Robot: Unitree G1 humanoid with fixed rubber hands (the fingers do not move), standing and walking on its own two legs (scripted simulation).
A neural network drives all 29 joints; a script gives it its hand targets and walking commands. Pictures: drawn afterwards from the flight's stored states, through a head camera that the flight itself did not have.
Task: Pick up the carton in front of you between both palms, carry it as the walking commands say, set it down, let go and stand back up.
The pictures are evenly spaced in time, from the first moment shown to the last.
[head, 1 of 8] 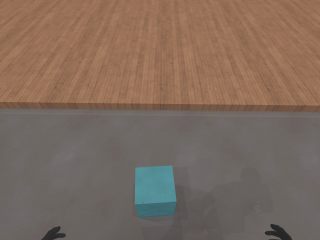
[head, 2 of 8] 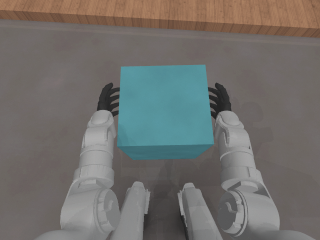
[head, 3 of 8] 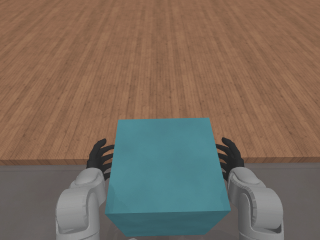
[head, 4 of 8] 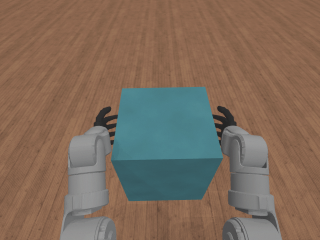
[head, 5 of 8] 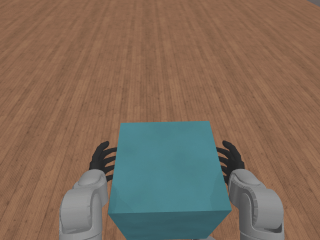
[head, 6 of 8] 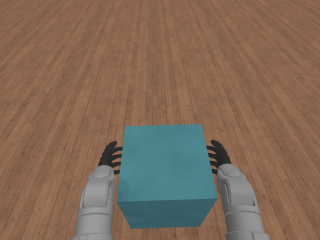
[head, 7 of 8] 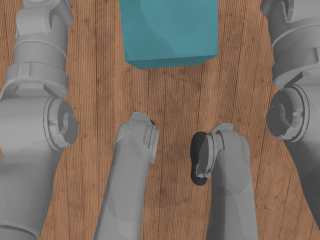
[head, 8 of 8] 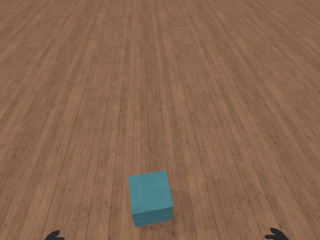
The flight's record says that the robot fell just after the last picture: no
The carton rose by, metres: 0.83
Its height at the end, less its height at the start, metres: +0.08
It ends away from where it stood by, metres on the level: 3.57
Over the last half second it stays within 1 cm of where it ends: yes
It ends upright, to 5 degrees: yes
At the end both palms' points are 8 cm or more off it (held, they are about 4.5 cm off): yes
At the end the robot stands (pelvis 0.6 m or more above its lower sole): yes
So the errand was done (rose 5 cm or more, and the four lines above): yes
